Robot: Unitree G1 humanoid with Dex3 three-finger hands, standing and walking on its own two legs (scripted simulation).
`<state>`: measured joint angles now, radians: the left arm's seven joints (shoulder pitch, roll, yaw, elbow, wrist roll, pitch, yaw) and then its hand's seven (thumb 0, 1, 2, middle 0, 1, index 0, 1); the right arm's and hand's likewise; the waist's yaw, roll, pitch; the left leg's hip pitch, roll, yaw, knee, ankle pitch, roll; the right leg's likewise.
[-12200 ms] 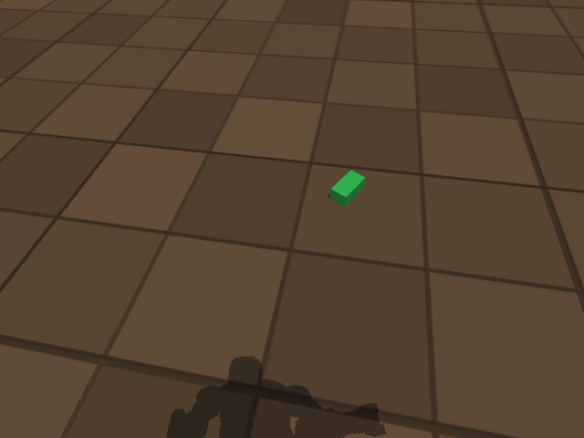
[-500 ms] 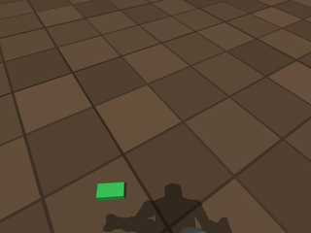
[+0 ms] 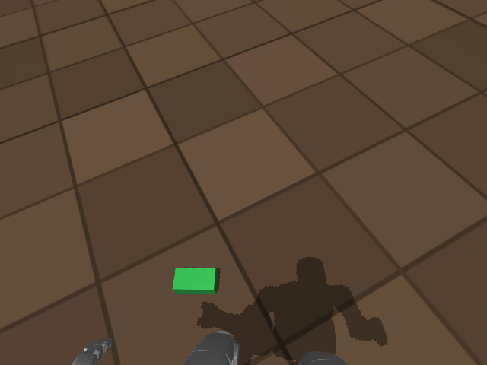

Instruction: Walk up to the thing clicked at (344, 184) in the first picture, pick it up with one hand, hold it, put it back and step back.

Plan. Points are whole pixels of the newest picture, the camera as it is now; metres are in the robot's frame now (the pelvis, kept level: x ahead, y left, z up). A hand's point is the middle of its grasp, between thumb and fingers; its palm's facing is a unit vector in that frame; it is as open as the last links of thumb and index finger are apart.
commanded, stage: walk up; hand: left
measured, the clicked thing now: (196, 280) +0.44 +0.27 -0.73
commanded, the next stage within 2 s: stand in 0.80 s
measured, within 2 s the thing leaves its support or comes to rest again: neither
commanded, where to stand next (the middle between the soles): +0.05 +0.04 m, yaw -1 degrees
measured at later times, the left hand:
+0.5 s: hand out of the picture +0.04 +0.32 -0.15, palm faces +0.01 -0.91 -0.40, open 7.4 cm
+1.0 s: hand out of the picture +0.06 +0.27 -0.14, palm faces -0.03 -0.94 -0.33, open 7.4 cm
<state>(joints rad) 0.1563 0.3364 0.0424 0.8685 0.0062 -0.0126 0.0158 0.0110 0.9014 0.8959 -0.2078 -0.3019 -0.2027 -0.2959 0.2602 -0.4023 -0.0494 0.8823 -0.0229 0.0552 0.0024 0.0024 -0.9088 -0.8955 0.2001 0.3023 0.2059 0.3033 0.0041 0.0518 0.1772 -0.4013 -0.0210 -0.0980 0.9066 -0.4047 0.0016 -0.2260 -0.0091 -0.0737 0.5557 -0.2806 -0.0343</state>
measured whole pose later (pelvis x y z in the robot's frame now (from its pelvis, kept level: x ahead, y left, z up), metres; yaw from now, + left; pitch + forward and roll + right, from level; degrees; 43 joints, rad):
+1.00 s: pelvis -0.02 +0.03 +0.01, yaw +0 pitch -3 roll +0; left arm 0.11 0.34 -0.01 1.08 0.00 -0.02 -0.01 0.01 0.90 0.90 -0.21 -0.30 -0.20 -0.30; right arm 0.11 -0.37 0.00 1.08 0.00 -0.02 0.00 0.00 -0.91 -0.90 0.20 0.30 0.21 0.30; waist -0.01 0.00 0.07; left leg -0.14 -0.01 0.01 0.36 -0.17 0.01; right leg -0.08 0.01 0.00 0.37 -0.23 -0.01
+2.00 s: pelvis -0.03 +0.03 +0.02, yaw +0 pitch -2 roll +0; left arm 0.12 0.35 -0.01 1.13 0.00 -0.02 -0.01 0.01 0.91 0.90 -0.20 -0.30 -0.20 -0.30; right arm 0.10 -0.35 0.01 1.15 -0.01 -0.02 0.01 0.00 -0.91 -0.90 0.20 0.30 0.21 0.30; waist 0.00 0.00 0.05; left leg -0.15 -0.01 0.01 0.31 -0.13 0.01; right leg -0.09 0.01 0.00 0.32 -0.19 -0.01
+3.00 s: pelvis -0.01 +0.02 +0.02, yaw +0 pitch -2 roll +0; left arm 0.12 0.35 0.00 1.12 0.01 -0.01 0.00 0.01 0.90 0.90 -0.21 -0.30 -0.20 -0.30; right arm 0.10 -0.35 0.01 1.13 -0.01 -0.01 0.00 0.00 -0.91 -0.90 0.20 0.30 0.21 0.30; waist 0.00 0.00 0.05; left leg -0.12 0.00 0.00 0.31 -0.15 0.00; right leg -0.05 0.02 0.00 0.30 -0.21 -0.02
